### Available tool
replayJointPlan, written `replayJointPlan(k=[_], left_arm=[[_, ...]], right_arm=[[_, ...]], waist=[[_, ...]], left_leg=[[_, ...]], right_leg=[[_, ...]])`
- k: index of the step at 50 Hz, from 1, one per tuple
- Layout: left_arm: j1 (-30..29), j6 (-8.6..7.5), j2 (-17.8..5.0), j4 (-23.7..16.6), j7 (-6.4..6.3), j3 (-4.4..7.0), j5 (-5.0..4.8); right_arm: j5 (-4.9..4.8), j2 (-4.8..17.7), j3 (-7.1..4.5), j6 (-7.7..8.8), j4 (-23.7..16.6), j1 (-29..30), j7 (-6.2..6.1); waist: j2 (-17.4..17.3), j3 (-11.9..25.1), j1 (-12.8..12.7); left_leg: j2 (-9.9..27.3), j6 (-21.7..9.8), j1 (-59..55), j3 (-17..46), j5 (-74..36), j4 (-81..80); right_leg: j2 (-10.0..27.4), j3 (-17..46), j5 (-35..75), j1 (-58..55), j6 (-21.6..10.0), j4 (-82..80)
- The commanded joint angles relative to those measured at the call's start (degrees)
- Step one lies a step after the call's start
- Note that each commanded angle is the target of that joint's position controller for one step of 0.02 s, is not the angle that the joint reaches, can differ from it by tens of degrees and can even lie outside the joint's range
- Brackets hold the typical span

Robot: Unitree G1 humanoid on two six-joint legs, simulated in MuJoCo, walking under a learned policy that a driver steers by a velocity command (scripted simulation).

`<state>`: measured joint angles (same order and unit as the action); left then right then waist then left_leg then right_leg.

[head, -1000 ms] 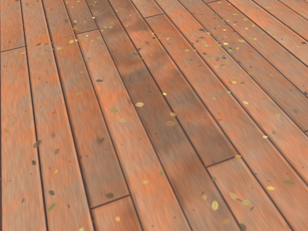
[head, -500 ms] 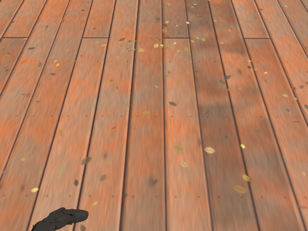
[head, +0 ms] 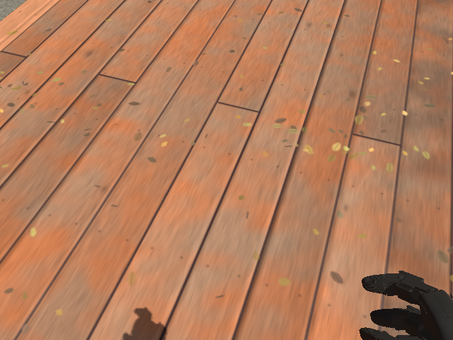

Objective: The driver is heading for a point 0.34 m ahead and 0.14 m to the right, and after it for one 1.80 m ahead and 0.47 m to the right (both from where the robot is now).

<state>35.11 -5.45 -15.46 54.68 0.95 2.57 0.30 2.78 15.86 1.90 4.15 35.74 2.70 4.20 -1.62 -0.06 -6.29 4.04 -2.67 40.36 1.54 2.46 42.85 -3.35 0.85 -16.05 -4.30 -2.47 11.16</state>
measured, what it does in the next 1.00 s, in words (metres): walks ahead, turning right: left foot, then right foot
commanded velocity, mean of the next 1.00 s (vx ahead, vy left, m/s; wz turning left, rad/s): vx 0.39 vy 0.00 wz -0.55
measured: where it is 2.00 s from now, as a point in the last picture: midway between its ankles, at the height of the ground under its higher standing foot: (264, 290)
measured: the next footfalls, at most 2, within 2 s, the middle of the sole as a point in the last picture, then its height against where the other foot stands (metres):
left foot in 0.10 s outside the picture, level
right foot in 0.48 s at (303, 308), level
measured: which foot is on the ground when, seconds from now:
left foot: up 0.00-0.08, down 0.10-0.48, up 0.50-0.90, down 0.92-1.00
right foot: down 0.00-0.10, up 0.12-0.46, down 0.48-0.96, up 0.98-1.00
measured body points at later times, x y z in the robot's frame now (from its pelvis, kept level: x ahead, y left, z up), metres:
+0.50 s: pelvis +0.43 -0.03 -0.03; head +0.46 -0.05 +0.42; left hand +0.72 +0.16 -0.10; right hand +0.37 -0.33 -0.15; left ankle +0.29 +0.14 -0.69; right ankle +0.56 -0.12 -0.74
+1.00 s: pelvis +0.60 -0.02 -0.01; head +0.61 -0.02 +0.44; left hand +0.90 +0.08 -0.09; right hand +0.56 -0.32 -0.10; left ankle +0.71 +0.06 -0.74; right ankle +0.55 -0.11 -0.73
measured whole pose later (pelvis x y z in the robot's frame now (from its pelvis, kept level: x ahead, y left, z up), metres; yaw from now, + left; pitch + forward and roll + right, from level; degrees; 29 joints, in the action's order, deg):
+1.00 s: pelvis +0.60 -0.02 -0.01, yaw -33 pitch +0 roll +0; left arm 6.4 0.6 -14.3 36.0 -1.2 1.5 1.5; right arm 0.1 16.0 -2.1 0.6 40.2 -12.0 -0.2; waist 0.8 -0.9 1.6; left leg -0.7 0.9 21.4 4.5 13.8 34.4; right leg -6.6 6.4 -19.1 19.4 -1.4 38.7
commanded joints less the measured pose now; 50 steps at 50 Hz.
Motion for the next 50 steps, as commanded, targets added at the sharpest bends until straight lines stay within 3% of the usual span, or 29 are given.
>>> replayJointPlan(k=[1,3,4,5,6,7,8,9,11,13,14,15,16,19,22,23,24,25,26,27,29,32,35,39,43,45,46,48,50], left_arm=[[-7.59,-1.72,-12.13,-5.54,0.20,2.39,-0.83],[-5.30,-1.29,-13.34,-3.94,0.02,2.57,-0.35],[-6.14,-0.83,-14.14,-3.97,-0.23,2.84,-0.10],[-7.20,-0.88,-11.79,-4.81,-0.27,2.31,0.07],[-3.54,-0.95,-1.89,-7.25,-0.46,0.40,-0.99],[-4.55,-0.34,-4.84,-9.44,-0.50,0.87,-2.29],[-10.41,0.47,-6.89,-9.54,-0.69,1.45,-1.36],[-13.79,1.00,-6.05,-9.47,-0.40,1.27,-0.69],[-12.68,2.91,-3.73,-8.69,-0.01,1.47,0.54],[-14.62,4.78,-1.90,-9.99,0.20,1.55,1.18],[-17.63,5.21,-1.14,-11.63,0.58,1.36,1.37],[-19.01,4.48,-1.10,-13.92,0.08,1.55,-4.59],[-21.88,3.88,-1.52,-15.43,0.34,1.01,-4.67],[-20.47,2.88,-2.75,-15.75,2.41,1.55,-1.12],[-10.49,4.59,-9.51,-15.08,2.93,4.37,-1.17],[-3.65,5.27,-12.89,-13.65,2.26,6.08,-1.05],[-4.62,5.59,-13.91,-13.16,1.07,6.27,-1.64],[-13.14,4.91,-18.11,-17.31,0.31,5.84,-0.30],[-16.05,3.34,-19.05,-22.51,1.21,5.45,2.50],[-20.22,3.20,-17.21,-25.18,1.95,5.64,0.80],[-24.76,3.10,-13.19,-25.76,1.43,4.45,-1.82],[-26.71,3.84,-11.33,-25.54,-0.31,3.83,-0.57],[-23.79,5.01,-11.25,-23.88,-2.38,3.58,-0.44],[-25.97,7.19,-9.51,-24.38,-3.56,2.73,-0.39],[-26.29,6.71,-3.04,-22.47,-2.32,0.04,1.38],[-26.21,6.07,-5.50,-21.29,-1.52,0.62,1.24],[-24.02,5.82,-6.77,-20.34,-1.48,1.10,0.91],[-18.53,5.35,-7.26,-20.09,-2.26,1.84,1.59],[-26.64,5.65,-7.04,-22.29,-3.14,2.26,0.89]], right_arm=[[-0.82,4.24,-0.71,0.69,-3.15,1.83,-0.47],[0.05,7.66,-2.43,1.05,-0.67,-5.51,-2.15],[0.17,9.15,-3.49,1.22,2.61,-15.44,-3.07],[1.11,12.94,-5.15,1.46,4.40,-25.35,-4.40],[3.20,17.22,-6.51,1.53,4.92,-30.56,-5.15],[1.62,17.09,-6.74,0.75,4.17,-28.55,-4.93],[0.80,11.88,-6.00,0.71,4.42,-22.79,-4.82],[0.53,7.66,-5.14,1.17,4.66,-19.98,-4.66],[0.11,4.61,-4.32,2.05,6.28,-19.52,-4.61],[-1.43,2.44,-3.89,2.98,8.10,-20.03,-4.16],[-2.13,2.57,-3.99,3.19,8.64,-19.49,-4.30],[-3.97,2.83,-4.71,2.83,5.71,-8.99,-5.22],[-4.18,3.95,-4.85,2.59,4.51,-5.28,-5.99],[-3.99,9.54,-6.49,1.87,5.13,-7.88,-8.04],[-6.13,13.03,-7.74,1.12,3.91,-7.15,-7.48],[-6.10,12.00,-7.46,0.92,3.48,-6.44,-6.81],[-4.96,6.91,-6.14,0.77,4.38,-8.73,-5.81],[-1.45,1.92,-4.64,0.84,3.23,-16.30,-4.66],[-2.80,7.41,-4.68,1.31,1.70,-24.76,-4.16],[-3.49,12.97,-5.72,1.36,1.10,-19.26,-4.16],[-2.39,12.11,-5.96,0.23,0.16,-12.68,-5.60],[-2.04,10.67,-6.13,-1.47,1.29,-13.48,-6.13],[-1.94,6.15,-4.96,-1.75,0.98,-11.72,-6.46],[-2.75,5.14,-4.69,-3.06,0.32,-8.78,-6.42],[-2.82,4.06,-4.28,-2.80,0.94,-8.80,-5.50],[-3.17,5.49,-4.93,-2.11,0.21,-8.54,-4.81],[-2.92,7.14,-5.41,-1.81,-0.68,-7.67,-4.55],[-2.24,13.99,-7.35,-2.02,-2.22,-6.68,-4.44],[-2.73,12.55,-7.80,-2.94,-0.78,-13.63,-4.69]], waist=[[5.46,-5.49,6.04],[5.40,1.80,9.34],[5.33,7.06,14.10],[3.47,12.47,18.53],[-10.88,21.33,15.38],[-14.08,24.47,14.11],[-7.25,12.95,12.34],[-2.95,5.33,11.47],[-2.86,0.83,7.26],[-4.17,-0.41,5.21],[-5.26,-1.42,4.78],[-8.64,-2.93,3.14],[-7.81,-4.25,2.83],[-3.46,0.96,2.58],[-4.36,7.03,-3.34],[-1.85,9.81,-6.99],[7.71,4.96,-5.29],[23.60,3.65,3.97],[19.24,22.47,5.60],[8.09,21.12,3.91],[-2.31,9.64,6.71],[-0.83,6.60,8.46],[0.70,10.49,6.91],[5.16,10.88,5.92],[8.37,8.24,4.71],[9.91,4.79,5.16],[9.28,3.05,4.77],[-3.65,3.53,0.68],[-12.08,2.28,5.99]], left_leg=[[-3.17,0.16,-19.86,-4.11,-4.93,-7.21],[-6.46,-1.06,-29.24,-4.11,2.23,-10.19],[-6.53,-1.20,-40.99,-4.17,4.58,-10.58],[2.05,-1.89,-54.50,3.56,13.15,-9.73],[20.62,-4.17,-66.29,28.62,35.28,-15.32],[23.96,-6.68,-63.23,46.99,40.38,-26.54],[20.22,-5.96,-55.58,36.79,38.82,-27.05],[18.24,-5.87,-47.84,26.27,21.44,-26.25],[15.26,-5.11,-39.16,11.55,-14.03,-24.62],[14.43,-4.03,-36.80,3.17,-29.93,-23.85],[13.84,-3.67,-36.13,-0.15,-32.22,-25.18],[11.20,-2.84,-34.57,-3.86,-25.86,-27.56],[10.08,-2.46,-30.44,-7.08,-23.51,-29.43],[5.84,-1.11,-27.91,-14.27,-29.52,-24.47],[7.44,0.30,-29.97,-13.35,-40.56,-8.04],[6.56,1.69,-26.42,-12.68,-33.89,4.27],[0.55,4.40,-17.85,-11.57,9.02,19.96],[-8.35,7.11,-5.11,-8.39,40.64,42.87],[-10.41,7.33,0.40,5.57,36.55,51.11],[-7.94,5.71,0.11,8.30,30.76,47.32],[-4.86,5.51,0.08,8.38,24.25,37.88],[-2.58,6.72,-8.36,6.70,23.37,27.47],[-3.69,8.73,-9.59,4.12,17.34,19.53],[-3.39,9.43,-12.22,3.48,9.72,11.26],[-0.89,7.51,-20.56,2.81,7.21,0.75],[-2.64,5.08,-23.94,0.34,5.15,-8.21],[-2.82,3.44,-23.70,1.14,0.60,-13.35],[4.14,-2.72,-25.03,13.10,-18.06,-15.33],[11.95,-12.48,-27.41,30.61,-12.44,-22.79]], right_leg=[[12.88,9.52,31.58,17.74,-8.29,-7.69],[12.15,7.71,49.65,9.96,-6.06,7.64],[10.10,6.72,47.72,13.40,-5.07,20.92],[7.04,5.85,35.42,24.17,-4.38,37.93],[1.91,3.19,-8.05,38.41,-3.75,59.78],[0.99,4.67,-8.63,44.22,-4.54,69.03],[5.12,4.20,-2.20,48.72,-4.69,69.01],[6.82,3.23,0.56,48.56,-3.83,66.25],[8.06,2.20,-1.77,44.22,-1.56,63.92],[8.46,1.36,-3.62,44.06,-0.43,59.92],[8.33,0.26,-1.40,45.34,-0.15,57.28],[9.84,1.61,1.20,46.39,0.78,52.33],[9.40,-0.58,6.07,43.66,1.37,43.95],[2.75,-7.48,23.67,25.22,1.71,27.00],[-1.13,-7.67,20.90,10.88,-2.55,26.52],[-1.49,-6.02,23.54,1.29,-4.72,25.11],[0.84,-1.06,28.44,-2.63,-6.69,20.14],[9.48,17.37,64.14,-5.29,-14.09,23.98],[22.28,42.96,48.13,-14.65,-25.71,14.39],[20.44,43.99,28.19,-10.38,-23.70,8.92],[15.39,37.68,17.75,4.49,-18.35,7.28],[11.62,25.11,37.83,18.17,-15.52,10.14],[9.29,19.34,48.97,18.55,-13.70,13.37],[7.38,18.22,32.38,20.42,-10.20,13.20],[9.67,16.84,19.00,22.34,-9.59,12.81],[10.13,16.26,17.80,22.42,-8.94,14.33],[9.23,16.30,15.86,20.90,-7.37,15.19],[0.74,8.18,2.81,21.69,-1.65,24.30],[-4.73,1.27,-10.13,30.21,3.43,36.34]])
